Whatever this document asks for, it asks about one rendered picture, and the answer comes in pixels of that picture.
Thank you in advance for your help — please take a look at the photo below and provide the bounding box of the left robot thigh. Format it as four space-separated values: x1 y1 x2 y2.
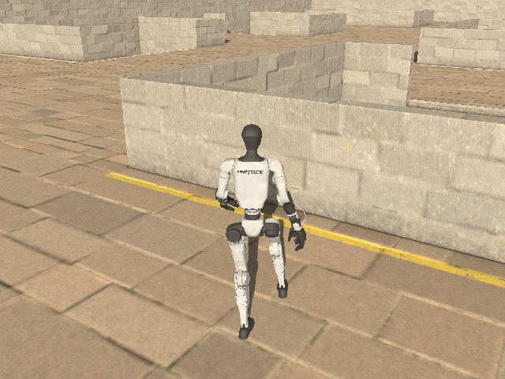
226 222 250 286

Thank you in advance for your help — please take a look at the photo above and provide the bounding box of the right robot hand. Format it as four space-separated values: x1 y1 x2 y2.
288 225 306 251

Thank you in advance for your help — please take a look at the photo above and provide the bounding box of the right robot shin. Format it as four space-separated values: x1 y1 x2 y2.
272 242 285 288

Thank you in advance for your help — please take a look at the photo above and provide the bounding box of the robot left upper arm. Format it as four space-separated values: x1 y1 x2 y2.
216 158 236 199

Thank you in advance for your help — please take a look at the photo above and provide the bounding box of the robot left forearm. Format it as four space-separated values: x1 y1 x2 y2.
215 188 229 205

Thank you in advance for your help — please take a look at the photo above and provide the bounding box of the robot right forearm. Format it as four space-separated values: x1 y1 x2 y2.
283 191 303 231

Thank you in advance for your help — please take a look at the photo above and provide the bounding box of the robot right upper arm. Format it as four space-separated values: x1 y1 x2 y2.
268 159 290 204

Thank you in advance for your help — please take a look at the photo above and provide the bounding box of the left robot hand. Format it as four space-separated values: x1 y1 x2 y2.
220 196 239 212

